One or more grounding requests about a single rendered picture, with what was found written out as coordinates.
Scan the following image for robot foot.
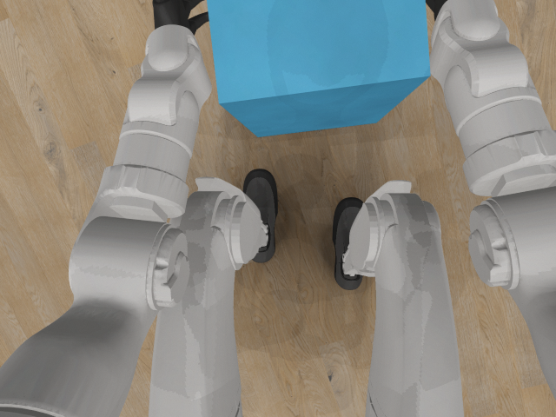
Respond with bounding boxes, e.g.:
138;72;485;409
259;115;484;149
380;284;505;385
243;169;278;263
333;197;363;290

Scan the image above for robot right upper arm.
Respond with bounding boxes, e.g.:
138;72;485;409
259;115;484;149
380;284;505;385
468;186;556;400

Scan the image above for left robot hand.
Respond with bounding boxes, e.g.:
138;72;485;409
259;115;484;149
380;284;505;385
152;0;209;35

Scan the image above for left robot foot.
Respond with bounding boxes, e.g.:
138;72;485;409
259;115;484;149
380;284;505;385
243;169;278;263

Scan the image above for carton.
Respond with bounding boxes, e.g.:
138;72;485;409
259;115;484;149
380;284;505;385
207;0;431;137

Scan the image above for right robot forearm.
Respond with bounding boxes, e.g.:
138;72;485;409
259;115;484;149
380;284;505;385
429;0;556;197

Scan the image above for left robot forearm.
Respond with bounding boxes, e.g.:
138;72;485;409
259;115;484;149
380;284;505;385
69;24;212;293

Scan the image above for right robot foot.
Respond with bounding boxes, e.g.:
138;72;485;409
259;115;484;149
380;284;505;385
333;197;363;290

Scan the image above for robot left upper arm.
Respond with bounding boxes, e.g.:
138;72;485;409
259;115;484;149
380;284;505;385
0;216;190;417

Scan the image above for right robot hand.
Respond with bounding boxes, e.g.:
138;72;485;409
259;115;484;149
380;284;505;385
426;0;447;21

